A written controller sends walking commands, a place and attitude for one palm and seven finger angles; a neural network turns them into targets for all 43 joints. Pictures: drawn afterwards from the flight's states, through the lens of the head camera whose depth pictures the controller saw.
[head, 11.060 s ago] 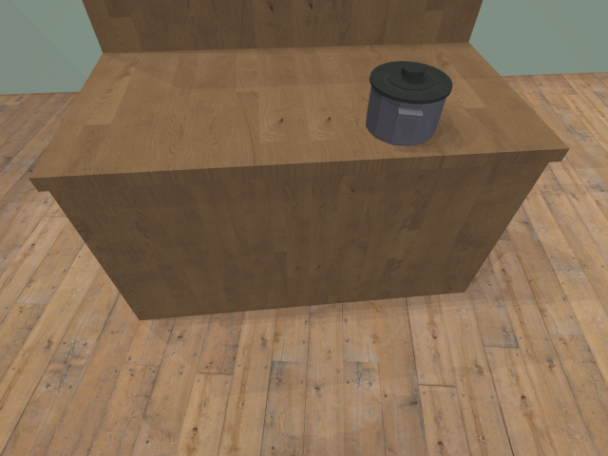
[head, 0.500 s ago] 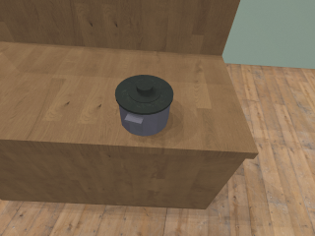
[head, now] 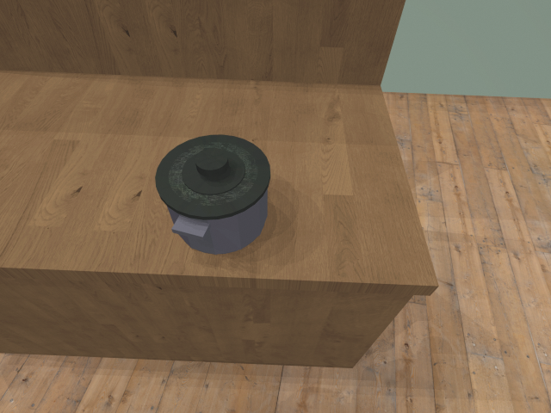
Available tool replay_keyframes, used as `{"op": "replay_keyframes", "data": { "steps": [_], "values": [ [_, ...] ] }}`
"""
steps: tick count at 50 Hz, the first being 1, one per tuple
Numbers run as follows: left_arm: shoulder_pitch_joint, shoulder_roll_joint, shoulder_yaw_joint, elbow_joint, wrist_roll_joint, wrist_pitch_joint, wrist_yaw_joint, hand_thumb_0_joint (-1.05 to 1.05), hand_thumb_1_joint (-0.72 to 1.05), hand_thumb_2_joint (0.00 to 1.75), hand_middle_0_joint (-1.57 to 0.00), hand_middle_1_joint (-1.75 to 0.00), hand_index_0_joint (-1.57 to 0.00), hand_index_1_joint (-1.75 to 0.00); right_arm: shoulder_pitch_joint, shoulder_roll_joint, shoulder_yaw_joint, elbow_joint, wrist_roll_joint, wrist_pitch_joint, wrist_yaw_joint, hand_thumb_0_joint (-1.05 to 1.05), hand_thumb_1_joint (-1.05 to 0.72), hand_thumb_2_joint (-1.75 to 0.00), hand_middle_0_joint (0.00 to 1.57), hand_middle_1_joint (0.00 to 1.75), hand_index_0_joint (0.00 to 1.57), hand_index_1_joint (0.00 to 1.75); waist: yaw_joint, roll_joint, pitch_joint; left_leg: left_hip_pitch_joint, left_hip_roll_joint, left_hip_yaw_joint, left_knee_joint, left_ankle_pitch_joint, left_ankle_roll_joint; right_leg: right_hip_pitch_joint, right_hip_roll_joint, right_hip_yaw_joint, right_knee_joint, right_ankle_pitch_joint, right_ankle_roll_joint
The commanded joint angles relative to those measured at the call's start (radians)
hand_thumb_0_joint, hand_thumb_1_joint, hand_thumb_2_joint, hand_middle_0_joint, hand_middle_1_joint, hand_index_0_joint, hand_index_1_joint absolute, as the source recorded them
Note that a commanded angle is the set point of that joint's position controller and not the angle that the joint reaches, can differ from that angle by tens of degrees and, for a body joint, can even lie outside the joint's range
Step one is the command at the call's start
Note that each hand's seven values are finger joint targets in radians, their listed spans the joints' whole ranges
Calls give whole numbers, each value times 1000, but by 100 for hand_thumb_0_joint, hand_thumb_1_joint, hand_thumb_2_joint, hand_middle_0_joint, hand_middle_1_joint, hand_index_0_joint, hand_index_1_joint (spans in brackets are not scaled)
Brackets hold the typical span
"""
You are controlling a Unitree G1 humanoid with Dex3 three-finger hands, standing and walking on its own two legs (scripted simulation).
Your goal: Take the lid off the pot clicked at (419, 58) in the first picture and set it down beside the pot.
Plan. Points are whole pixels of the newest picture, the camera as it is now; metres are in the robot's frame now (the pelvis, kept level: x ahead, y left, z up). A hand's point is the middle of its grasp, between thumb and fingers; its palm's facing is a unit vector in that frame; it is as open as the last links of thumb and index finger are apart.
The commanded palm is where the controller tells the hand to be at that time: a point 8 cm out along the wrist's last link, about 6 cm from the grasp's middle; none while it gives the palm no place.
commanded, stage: come to a stop and stand still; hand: left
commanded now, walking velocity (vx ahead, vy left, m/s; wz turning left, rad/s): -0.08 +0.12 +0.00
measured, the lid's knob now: (212, 162) +0.46 +0.14 +0.10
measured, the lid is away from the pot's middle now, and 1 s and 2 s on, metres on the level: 0.00 0.00 0.00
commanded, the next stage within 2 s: look again from close up in 0.68 s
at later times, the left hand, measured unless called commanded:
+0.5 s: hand out of the picture +0.06 +0.19 -0.15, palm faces +0.03 -0.95 -0.30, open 7.4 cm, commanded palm none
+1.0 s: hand out of the picture +0.02 +0.18 -0.16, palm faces +0.01 -0.97 -0.23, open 7.4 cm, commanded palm none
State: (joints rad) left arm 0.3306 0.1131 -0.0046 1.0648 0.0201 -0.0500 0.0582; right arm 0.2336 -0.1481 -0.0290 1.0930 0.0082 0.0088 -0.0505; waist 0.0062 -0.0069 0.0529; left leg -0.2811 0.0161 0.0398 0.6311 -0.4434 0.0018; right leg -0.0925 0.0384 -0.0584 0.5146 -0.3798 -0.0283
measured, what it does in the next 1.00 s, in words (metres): steps on the spot: right foot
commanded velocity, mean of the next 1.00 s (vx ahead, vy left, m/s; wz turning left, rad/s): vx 0.00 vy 0.01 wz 0.00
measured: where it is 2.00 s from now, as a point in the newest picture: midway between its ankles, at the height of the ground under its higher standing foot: outside the picture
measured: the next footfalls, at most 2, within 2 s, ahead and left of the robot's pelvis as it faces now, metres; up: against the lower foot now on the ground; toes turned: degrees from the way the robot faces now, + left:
right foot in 0.22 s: +0.02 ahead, -0.11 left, +0.00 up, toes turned -1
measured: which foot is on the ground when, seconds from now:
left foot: down 0.00-1.00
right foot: down 0.00-0.08, up 0.10-0.20, down 0.22-1.00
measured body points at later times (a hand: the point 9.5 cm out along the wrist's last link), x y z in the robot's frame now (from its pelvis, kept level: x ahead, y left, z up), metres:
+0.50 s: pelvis +0.00 -0.01 +0.00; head +0.01 -0.04 +0.45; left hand +0.06 +0.24 -0.13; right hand +0.08 -0.24 -0.16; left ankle +0.00 +0.10 -0.73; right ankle -0.02 -0.11 -0.73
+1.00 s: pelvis +0.00 +0.00 +0.00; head +0.02 -0.01 +0.45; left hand +0.02 +0.23 -0.15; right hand +0.02 -0.23 -0.16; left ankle +0.00 +0.10 -0.73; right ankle -0.02 -0.11 -0.73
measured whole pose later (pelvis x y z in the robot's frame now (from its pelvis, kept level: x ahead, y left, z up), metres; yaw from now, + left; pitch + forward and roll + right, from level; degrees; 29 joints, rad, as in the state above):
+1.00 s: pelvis +0.00 +0.00 +0.00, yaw +1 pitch -1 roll +0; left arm 0.28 0.17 -0.02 1.01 0.01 -0.01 0.04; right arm 0.25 -0.17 -0.01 1.08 -0.01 0.00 -0.01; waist -0.01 0.02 0.05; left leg -0.21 -0.01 0.07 0.48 -0.26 0.03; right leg -0.18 -0.01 -0.03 0.49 -0.29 -0.01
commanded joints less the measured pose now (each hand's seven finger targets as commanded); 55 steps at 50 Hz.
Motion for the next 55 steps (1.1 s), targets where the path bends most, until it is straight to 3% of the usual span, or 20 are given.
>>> {"op": "replay_keyframes", "data": {
  "steps": [1, 2, 3, 4, 5, 6, 7, 9, 10, 11, 12, 13, 14, 16, 19, 23, 28, 45, 55],
  "values": [
    [58, 194, 37, -44, -22, 19, 10, 0, 90, 90, -20, -30, -20, -30, 106, -83, -21, -40, 2, -7, -11, 0, -90, -90, 20, 30, 20, 30, -59, -100, -89, 124, -6, 44, -162, 431, 24, 29, -223, 95, 122, 1375, 34],
    [12, 188, 40, -76, -30, 20, 4, 0, 90, 90, -20, -30, -20, -30, 124, -106, -29, -37, -5, -12, -10, 0, -90, -90, 20, 30, 20, 30, -64, -13, -109, 257, 54, -8, -139, 695, 51, -94, -173, 64, 148, 1079, 34],
    [-22, 158, 42, -100, -30, 21, 2, 0, 90, 90, -20, -30, -20, -30, 135, -119, -35, -40, -11, -12, -9, 0, -90, -90, 20, 30, 20, 30, -70, 73, -77, 336, 134, -85, -142, 885, 103, -237, -124, 42, 187, 610, 51],
    [-46, 123, 41, -113, -23, 33, 1, 0, 90, 90, -20, -30, -20, -30, 131, -109, -30, -40, -15, -12, -1, 0, -90, -90, 20, 30, 20, 30, -61, 143, -13, 252, 202, -117, -206, 985, 154, -249, -78, 41, 243, 20, 56],
    [-49, 112, 43, -121, -19, 47, -1, 0, 90, 90, -20, -30, -20, -30, 102, -110, -28, -52, -22, -14, 7, 0, -90, -90, 20, 30, 20, 30, -39, 149, 61, 163, 201, -93, -238, 968, 157, -238, -69, 65, 257, -156, 39],
    [-26, 114, 45, -121, -21, 56, -5, 0, 90, 90, -20, -30, -20, -30, 60, -102, -18, -69, -24, -16, 5, 0, -90, -90, 20, 30, 20, 30, -9, 178, 76, 109, 205, -120, -250, 891, 166, -223, -84, 76, 222, -182, 33],
    [3, 118, 47, -111, -20, 63, -9, 0, 90, 90, -20, -30, -20, -30, 17, -102, -12, -90, -25, -19, 4, 0, -90, -90, 20, 30, 20, 30, 18, 199, 70, 80, 211, -155, -261, 820, 175, -195, -95, 74, 171, -169, 28],
    [76, 115, 44, -79, -6, 63, -11, 0, 90, 90, -20, -30, -20, -30, -12, -113, -10, -106, -17, -17, 9, 0, -90, -90, 20, 30, 20, 30, 51, 141, -24, 45, 173, -140, -239, 611, 141, -75, -93, 44, 39, 30, 27],
    [94, 124, 43, -66, 0, 57, -9, 0, 90, 90, -20, -30, -20, -30, -12, -111, -13, -112, -11, -17, 14, 0, -90, -90, 20, 30, 20, 30, 57, 76, -60, 24, 132, -122, -197, 479, 101, -25, -106, 70, -60, 173, 27],
    [73, 150, 41, -68, 4, 47, -8, 0, 90, 90, -20, -30, -20, -30, -3, -94, -15, -115, -7, -12, 19, 0, -90, -90, 20, 30, 20, 30, 36, -41, -58, 35, 70, -85, -163, 315, 49, -60, -167, 160, -145, 240, 10],
    [-10, 287, 31, -97, -10, 12, -6, 0, 90, 90, -20, -30, -20, -30, 9, -161, -9, -131, -32, -39, 31, 0, -90, -90, 20, 30, 20, 30, -15, 143, -127, 202, 12, -109, -206, 507, 47, -84, -110, 147, 2, 372, -35],
    [-19, 216, 35, -141, -10, 37, -2, 0, 90, 90, -20, -30, -20, -30, -23, -131, -33, -179, -22, -44, 26, 0, -90, -90, 20, 30, 20, 30, -8, 123, -206, 192, 94, -142, -179, 488, 48, -142, -129, 99, 11, 203, -12],
    [-38, 173, 33, -142, -11, 37, 5, 0, 90, 90, -20, -30, -20, -30, -37, -135, -36, -176, -28, -32, 23, 0, -90, -90, 20, 30, 20, 30, -9, 59, -193, 181, 103, -144, -154, 523, 51, -139, -115, 94, 0, 218, -13],
    [-34, 181, 25, -138, -15, 25, 6, 0, 90, 90, -20, -30, -20, -30, -49, -131, -28, -175, -20, -21, 29, 0, -90, -90, 20, 30, 20, 30, 2, -73, -104, 127, 65, -109, -118, 490, 38, -129, -152, 159, -68, 350, -26],
    [-58, 204, 27, -146, -13, 19, 7, 0, 90, 90, -20, -30, -20, -30, -28, -118, -21, -170, -23, -5, 35, 0, -90, -90, 20, 30, 20, 30, -23, -148, -6, 66, 27, -72, -126, 304, 15, -159, -205, 220, -129, 366, -46],
    [-70, 216, 29, -160, -14, 21, 6, 0, 90, 90, -20, -30, -20, -30, -19, -119, -16, -158, -27, -3, 37, 0, -90, -90, 20, 30, 20, 30, -24, -38, 6, 84, 34, -73, -149, 299, 15, -174, -193, 199, -134, 286, -40],
    [-68, 204, 26, -164, -13, 20, 4, 0, 90, 90, -20, -30, -20, -30, -17, -129, -11, -146, -27, -12, 37, 0, -90, -90, 20, 30, 20, 30, -17, -11, -38, 108, 55, -90, -167, 357, 25, -140, -168, 165, -116, 300, -23],
    [-23, 180, 13, -106, -11, 22, -3, 0, 90, 90, -20, -30, -20, -30, 29, -119, 6, -66, -22, -26, 34, 0, -90, -90, 20, 30, 20, 30, -10, 12, -19, 109, 79, -100, -218, 340, 37, -142, -155, 139, -131, 243, -11],
    [7, 161, 8, -67, -11, 25, -3, 0, 90, 90, -20, -30, -20, -30, 63, -108, 10, -27, -19, -34, 29, 0, -90, -90, 20, 30, 20, 30, -9, 22, -25, 131, 89, -105, -234, 391, 47, -140, -152, 120, -117, 259, -5]
  ]
}}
